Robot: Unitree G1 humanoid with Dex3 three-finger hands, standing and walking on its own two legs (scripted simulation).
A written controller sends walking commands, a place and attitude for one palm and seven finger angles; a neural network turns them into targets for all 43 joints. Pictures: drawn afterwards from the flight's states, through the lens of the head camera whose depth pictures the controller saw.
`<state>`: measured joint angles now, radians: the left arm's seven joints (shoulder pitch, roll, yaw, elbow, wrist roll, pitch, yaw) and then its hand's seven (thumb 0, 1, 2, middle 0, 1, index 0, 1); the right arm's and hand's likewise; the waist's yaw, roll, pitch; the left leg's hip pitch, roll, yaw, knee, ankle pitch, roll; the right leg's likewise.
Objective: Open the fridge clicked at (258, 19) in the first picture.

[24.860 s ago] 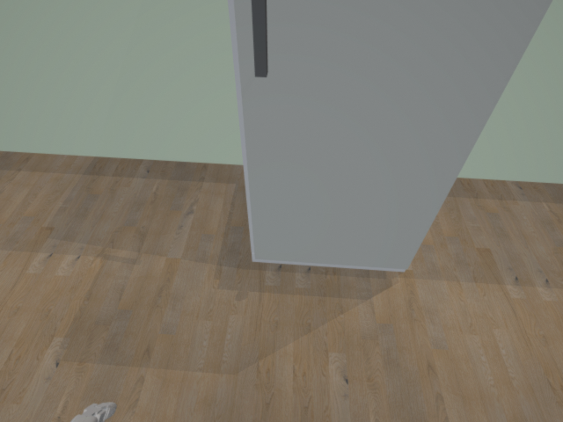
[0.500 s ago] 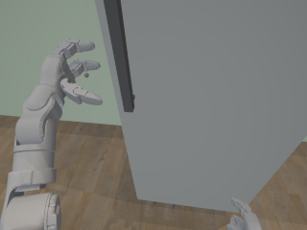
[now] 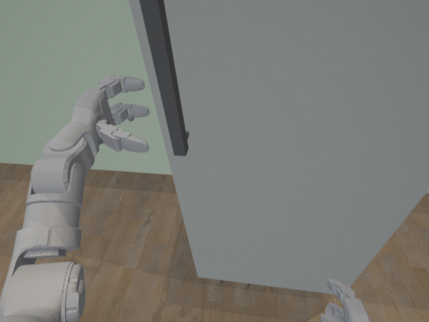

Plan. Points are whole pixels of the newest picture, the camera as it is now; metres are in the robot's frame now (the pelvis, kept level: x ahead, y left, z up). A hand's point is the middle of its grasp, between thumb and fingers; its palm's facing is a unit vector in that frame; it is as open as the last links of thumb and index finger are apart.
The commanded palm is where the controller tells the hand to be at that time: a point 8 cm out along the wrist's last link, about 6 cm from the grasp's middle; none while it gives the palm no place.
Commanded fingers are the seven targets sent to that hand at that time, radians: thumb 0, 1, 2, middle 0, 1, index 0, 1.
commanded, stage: move the hooked fingers beside the handle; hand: left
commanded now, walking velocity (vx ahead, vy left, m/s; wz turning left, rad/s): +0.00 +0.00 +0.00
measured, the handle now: (172, 84) +0.44 +0.10 +0.26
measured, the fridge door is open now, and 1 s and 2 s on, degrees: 0 0 0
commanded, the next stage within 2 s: feel for the door with the fingertips in 1.40 s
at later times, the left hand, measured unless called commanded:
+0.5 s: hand (133, 127) +0.35 +0.15 +0.23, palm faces -0.11 -0.99 -0.06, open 14.0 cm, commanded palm +0.35 +0.22 +0.25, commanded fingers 0.00 -0.50 0.30 -0.30 -1.20 -0.30 -1.20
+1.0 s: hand (125, 105) +0.38 +0.16 +0.26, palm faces -0.04 -1.00 -0.05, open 13.9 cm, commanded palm +0.35 +0.21 +0.24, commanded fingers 0.00 -0.50 0.30 -0.30 -1.20 -0.30 -1.20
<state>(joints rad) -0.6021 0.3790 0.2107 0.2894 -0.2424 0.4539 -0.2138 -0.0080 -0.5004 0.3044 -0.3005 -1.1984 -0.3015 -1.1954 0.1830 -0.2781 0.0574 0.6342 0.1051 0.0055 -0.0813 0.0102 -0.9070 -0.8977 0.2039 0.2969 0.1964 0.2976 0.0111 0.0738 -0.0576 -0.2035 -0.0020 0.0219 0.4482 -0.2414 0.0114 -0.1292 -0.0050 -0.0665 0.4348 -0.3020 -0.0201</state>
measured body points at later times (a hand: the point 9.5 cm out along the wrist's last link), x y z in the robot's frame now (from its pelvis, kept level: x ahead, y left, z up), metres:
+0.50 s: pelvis +0.00 -0.01 +0.00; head -0.02 -0.03 +0.45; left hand +0.35 +0.20 +0.24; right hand +0.18 -0.25 -0.09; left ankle +0.00 +0.11 -0.74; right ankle -0.04 -0.10 -0.74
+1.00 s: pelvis +0.00 +0.00 +0.00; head -0.02 -0.03 +0.45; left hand +0.37 +0.22 +0.26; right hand +0.18 -0.24 -0.09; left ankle +0.00 +0.11 -0.74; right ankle -0.04 -0.10 -0.74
